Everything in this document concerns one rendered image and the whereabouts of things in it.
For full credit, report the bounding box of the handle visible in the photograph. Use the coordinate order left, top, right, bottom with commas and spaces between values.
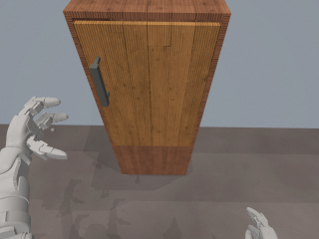
89, 56, 110, 108

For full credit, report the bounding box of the robot left hand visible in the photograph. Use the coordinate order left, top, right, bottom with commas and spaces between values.
5, 96, 69, 160

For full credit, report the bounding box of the robot right hand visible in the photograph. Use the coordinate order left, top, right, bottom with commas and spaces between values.
244, 207, 278, 239

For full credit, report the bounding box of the cupboard door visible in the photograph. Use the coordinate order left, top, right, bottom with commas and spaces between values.
72, 20, 222, 146

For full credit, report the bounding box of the left robot forearm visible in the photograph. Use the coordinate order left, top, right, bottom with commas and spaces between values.
0, 146, 32, 239

